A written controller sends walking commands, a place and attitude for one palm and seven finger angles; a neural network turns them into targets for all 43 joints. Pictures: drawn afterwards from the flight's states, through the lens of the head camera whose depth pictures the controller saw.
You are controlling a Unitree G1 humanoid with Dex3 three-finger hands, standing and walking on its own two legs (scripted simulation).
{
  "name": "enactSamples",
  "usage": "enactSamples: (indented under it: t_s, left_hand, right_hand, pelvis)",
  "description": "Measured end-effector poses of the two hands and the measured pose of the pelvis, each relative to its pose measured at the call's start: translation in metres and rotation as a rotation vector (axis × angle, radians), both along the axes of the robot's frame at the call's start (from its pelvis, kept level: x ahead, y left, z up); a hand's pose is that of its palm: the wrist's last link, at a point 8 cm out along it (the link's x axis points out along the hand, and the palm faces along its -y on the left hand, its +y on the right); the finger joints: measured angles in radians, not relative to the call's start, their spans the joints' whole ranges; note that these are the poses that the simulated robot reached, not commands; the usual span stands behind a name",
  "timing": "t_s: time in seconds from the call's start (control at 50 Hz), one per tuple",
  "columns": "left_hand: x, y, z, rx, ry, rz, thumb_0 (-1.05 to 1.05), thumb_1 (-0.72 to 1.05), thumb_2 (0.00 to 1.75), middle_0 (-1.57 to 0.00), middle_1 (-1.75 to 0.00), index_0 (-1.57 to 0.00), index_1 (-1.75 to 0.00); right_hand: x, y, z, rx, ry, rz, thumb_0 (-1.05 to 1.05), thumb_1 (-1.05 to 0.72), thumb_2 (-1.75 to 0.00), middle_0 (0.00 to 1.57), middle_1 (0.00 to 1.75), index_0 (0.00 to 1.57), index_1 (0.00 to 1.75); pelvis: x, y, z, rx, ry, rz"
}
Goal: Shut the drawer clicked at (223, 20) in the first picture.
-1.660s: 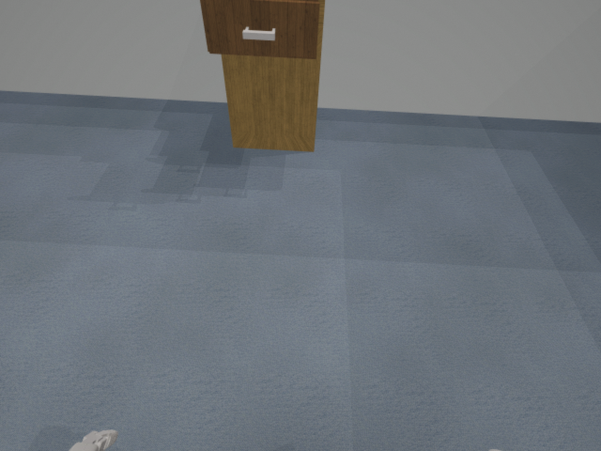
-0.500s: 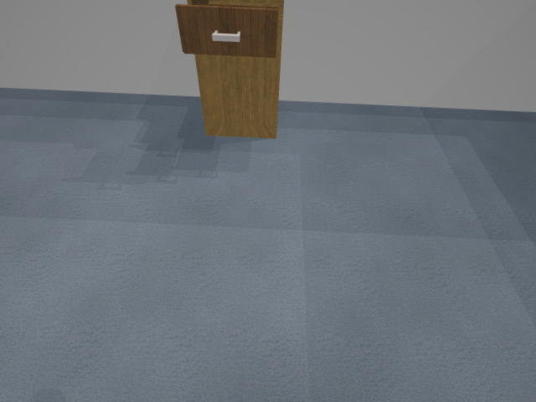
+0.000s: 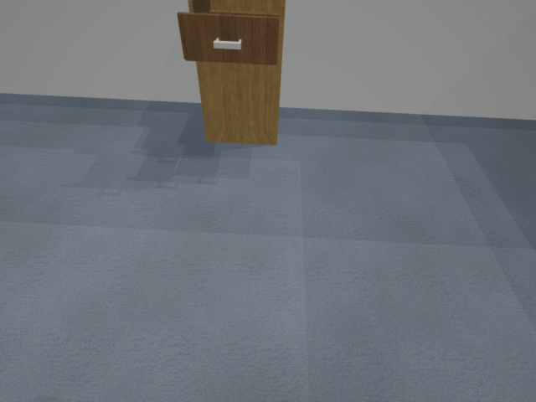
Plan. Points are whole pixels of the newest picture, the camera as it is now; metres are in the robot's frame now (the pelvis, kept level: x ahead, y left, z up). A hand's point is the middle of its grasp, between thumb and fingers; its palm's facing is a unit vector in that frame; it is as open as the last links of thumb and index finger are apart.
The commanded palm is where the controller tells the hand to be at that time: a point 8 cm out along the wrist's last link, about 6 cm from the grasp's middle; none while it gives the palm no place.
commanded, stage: walk to a spot facing it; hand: left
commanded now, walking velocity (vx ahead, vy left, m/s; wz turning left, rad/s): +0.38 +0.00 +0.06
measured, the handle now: (228, 42) +1.41 +0.24 -0.03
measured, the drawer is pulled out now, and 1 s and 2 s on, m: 0.30 0.30 0.30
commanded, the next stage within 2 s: take the last steps up to it in 1.82 s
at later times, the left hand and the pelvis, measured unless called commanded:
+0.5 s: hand (173, 362) +0.23 +0.19 -0.18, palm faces -0.05 -0.99 -0.16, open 7.3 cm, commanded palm none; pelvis +0.15 +0.01 -0.01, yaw +0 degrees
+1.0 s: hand (181, 322) +0.31 +0.20 -0.19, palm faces +0.16 -0.97 -0.16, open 7.3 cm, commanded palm none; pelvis +0.36 +0.01 -0.01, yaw +5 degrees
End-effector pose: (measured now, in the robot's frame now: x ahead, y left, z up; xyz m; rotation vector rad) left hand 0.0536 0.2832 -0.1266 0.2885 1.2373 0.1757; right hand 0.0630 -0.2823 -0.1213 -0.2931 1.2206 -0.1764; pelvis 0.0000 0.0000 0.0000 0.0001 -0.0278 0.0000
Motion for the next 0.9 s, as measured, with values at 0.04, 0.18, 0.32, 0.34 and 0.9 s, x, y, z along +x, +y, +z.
enactSamples:
  t_s: [0.04, 0.18, 0.32, 0.34, 0.9]
  left_hand:
    - [-0.005, -0.007, -0.005, -0.026, 0.020, 0.010, 0.01, 0.90, 0.89, -0.20, -0.30, -0.20, -0.30]
    - [-0.034, -0.027, -0.034, -0.130, 0.131, 0.091, 0.00, 0.90, 0.89, -0.20, -0.30, -0.20, -0.30]
    - [-0.010, -0.031, -0.039, -0.173, 0.254, 0.069, 0.01, 0.90, 0.89, -0.20, -0.30, -0.20, -0.30]
    - [0.005, -0.032, -0.037, -0.175, 0.240, 0.062, 0.01, 0.90, 0.89, -0.20, -0.30, -0.20, -0.30]
    - [0.267, -0.050, -0.024, -0.121, -0.005, 0.130, -0.01, 0.94, 0.89, -0.20, -0.30, -0.20, -0.30]
  right_hand:
    - [-0.005, 0.008, -0.005, 0.018, 0.021, -0.004, 0.01, -0.90, -0.90, 0.20, 0.30, 0.20, 0.30]
    - [-0.022, 0.045, -0.025, 0.067, 0.130, -0.041, 0.01, -0.90, -0.90, 0.20, 0.30, 0.20, 0.30]
    - [-0.049, 0.091, -0.021, 0.107, 0.206, -0.164, 0.00, -0.90, -0.90, 0.20, 0.30, 0.20, 0.30]
    - [-0.056, 0.097, -0.018, 0.116, 0.240, -0.181, 0.00, -0.90, -0.90, 0.20, 0.30, 0.20, 0.30]
    - [0.325, 0.039, -0.008, 0.109, -0.075, -0.012, 0.00, -0.91, -0.90, 0.19, 0.30, 0.19, 0.29]
  pelvis:
    - [0.006, 0.001, -0.002, -0.003, 0.007, -0.001]
    - [0.040, 0.014, -0.014, -0.031, 0.016, 0.017]
    - [0.082, 0.026, -0.012, -0.016, 0.017, -0.015]
    - [0.088, 0.026, -0.010, -0.017, 0.019, -0.013]
    - [0.313, -0.008, -0.005, -0.041, 0.005, 0.068]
